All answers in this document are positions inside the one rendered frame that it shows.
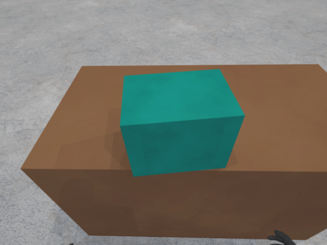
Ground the carton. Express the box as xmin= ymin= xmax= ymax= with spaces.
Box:
xmin=120 ymin=69 xmax=245 ymax=177

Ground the pedestal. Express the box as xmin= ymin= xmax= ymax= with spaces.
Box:
xmin=20 ymin=64 xmax=327 ymax=240

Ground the robot right hand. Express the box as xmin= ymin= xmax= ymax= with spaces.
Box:
xmin=267 ymin=230 xmax=296 ymax=245

